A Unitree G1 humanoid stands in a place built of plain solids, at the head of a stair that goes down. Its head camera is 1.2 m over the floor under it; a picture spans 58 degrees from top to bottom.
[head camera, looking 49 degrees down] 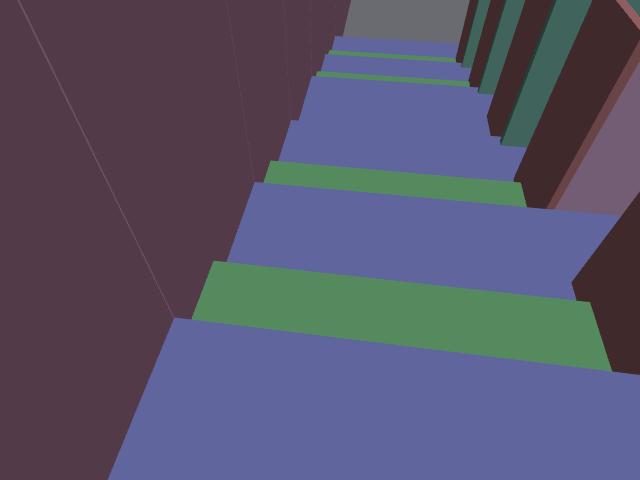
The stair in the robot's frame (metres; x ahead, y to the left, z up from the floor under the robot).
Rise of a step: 0.13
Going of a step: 0.48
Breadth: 1.41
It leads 8 degrees to the right of straight ahead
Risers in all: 5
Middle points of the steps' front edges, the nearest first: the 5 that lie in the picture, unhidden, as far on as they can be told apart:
0.62 -0.24 0.00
0.96 -0.28 -0.13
1.57 -0.37 -0.26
1.91 -0.41 -0.40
2.52 -0.50 -0.53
